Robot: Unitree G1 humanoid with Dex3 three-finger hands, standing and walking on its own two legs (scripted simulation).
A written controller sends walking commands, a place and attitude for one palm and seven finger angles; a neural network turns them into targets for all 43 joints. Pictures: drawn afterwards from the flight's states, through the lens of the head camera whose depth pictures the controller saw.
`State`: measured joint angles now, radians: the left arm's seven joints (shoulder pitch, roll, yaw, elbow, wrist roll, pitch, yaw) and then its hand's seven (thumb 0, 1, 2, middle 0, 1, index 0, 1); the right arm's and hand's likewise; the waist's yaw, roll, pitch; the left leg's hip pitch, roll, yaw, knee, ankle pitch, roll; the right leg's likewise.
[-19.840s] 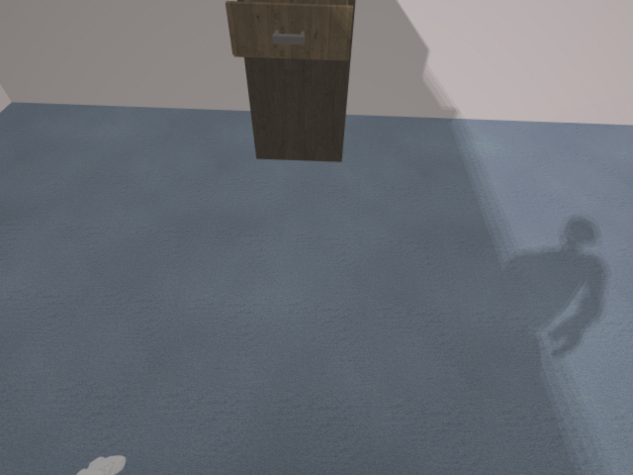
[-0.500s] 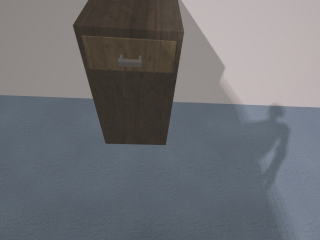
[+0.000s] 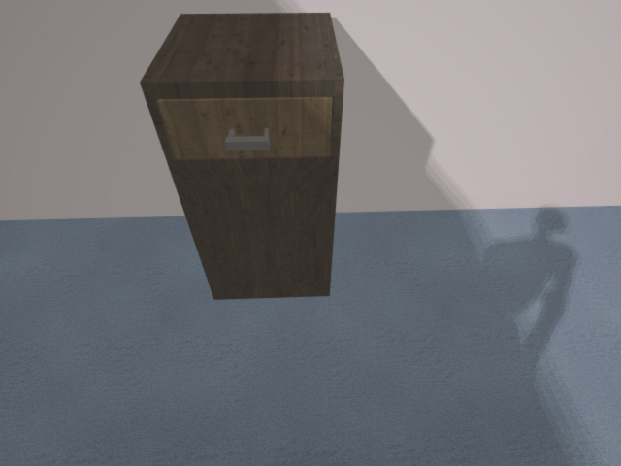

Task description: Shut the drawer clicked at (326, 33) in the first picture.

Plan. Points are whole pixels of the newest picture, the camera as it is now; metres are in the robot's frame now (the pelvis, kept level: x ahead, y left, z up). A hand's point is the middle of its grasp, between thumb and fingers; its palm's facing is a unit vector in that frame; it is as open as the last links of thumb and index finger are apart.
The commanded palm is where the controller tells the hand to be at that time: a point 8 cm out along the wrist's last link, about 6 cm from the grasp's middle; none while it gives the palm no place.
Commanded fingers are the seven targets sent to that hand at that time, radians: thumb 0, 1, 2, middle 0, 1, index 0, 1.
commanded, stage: let the arm hang, fingers relaxed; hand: left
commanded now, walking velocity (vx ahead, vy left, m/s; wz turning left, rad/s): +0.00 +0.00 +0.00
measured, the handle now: (248, 137) +0.81 +0.19 -0.03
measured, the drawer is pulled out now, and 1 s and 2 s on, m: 0.00 0.00 0.00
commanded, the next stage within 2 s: look to check the result in 0.22 s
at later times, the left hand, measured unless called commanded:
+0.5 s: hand out of the picture -0.01 +0.15 -0.18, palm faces +0.04 -0.98 -0.17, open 7.4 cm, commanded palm none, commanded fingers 0.00 0.90 0.90 -0.20 -0.30 -0.20 -0.30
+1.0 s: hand out of the picture +0.01 +0.15 -0.17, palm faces +0.03 -0.98 -0.18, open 7.4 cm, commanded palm none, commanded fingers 0.00 0.90 0.90 -0.20 -0.30 -0.20 -0.30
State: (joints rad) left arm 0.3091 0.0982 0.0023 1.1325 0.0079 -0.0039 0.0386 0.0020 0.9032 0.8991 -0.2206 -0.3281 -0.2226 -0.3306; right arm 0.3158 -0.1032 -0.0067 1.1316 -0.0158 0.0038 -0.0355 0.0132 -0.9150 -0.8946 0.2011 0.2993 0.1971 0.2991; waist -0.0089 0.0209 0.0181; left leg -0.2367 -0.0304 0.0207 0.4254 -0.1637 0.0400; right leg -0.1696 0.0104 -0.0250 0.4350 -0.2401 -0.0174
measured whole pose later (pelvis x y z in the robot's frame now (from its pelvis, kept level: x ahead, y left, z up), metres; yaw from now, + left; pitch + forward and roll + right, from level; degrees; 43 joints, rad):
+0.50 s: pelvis +0.01 -0.01 +0.00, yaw +0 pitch -1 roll +0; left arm 0.31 0.11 0.01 1.14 0.00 0.00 0.04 0.00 0.90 0.90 -0.20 -0.30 -0.20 -0.30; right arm 0.31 -0.11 -0.01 1.13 -0.01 0.00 -0.04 0.01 -0.91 -0.89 0.20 0.30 0.20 0.30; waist -0.01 0.01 0.05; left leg -0.23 -0.02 0.02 0.42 -0.18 0.03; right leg -0.15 0.02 -0.02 0.41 -0.24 -0.03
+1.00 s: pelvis +0.02 -0.01 +0.00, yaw -1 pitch -1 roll +0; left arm 0.29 0.12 0.01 1.14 0.00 -0.01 0.04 0.00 0.90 0.90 -0.20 -0.30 -0.20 -0.30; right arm 0.29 -0.12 -0.01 1.14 -0.01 -0.01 -0.04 0.01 -0.91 -0.89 0.20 0.30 0.20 0.30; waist -0.01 0.01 0.04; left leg -0.20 -0.02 0.03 0.41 -0.19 0.03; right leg -0.13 0.02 -0.01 0.40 -0.25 -0.02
